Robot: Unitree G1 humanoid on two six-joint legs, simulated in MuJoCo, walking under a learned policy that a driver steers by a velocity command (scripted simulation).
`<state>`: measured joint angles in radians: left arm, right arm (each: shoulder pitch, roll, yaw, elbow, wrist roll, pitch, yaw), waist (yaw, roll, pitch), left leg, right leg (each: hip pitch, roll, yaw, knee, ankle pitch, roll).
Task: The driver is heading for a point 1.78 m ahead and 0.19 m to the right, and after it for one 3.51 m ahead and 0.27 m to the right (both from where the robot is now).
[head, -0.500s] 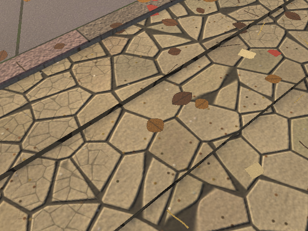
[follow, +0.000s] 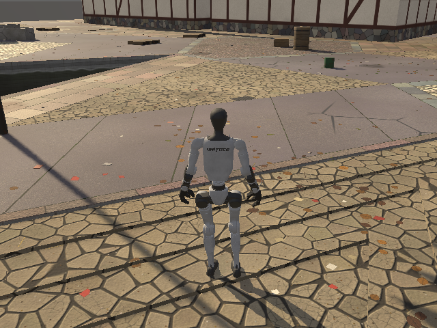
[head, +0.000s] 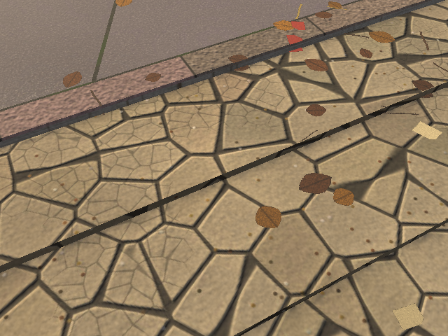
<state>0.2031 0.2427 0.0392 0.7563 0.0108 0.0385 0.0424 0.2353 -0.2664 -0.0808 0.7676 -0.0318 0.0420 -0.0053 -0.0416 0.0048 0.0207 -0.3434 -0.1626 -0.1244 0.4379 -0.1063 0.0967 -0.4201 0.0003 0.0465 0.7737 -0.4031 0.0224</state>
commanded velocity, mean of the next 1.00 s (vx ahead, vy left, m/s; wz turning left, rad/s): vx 0.01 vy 0.00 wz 0.07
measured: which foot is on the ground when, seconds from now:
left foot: down 0.00-0.08, up 0.10-0.38, down 0.40-1.00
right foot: up 0.00-0.06, down 0.08-1.00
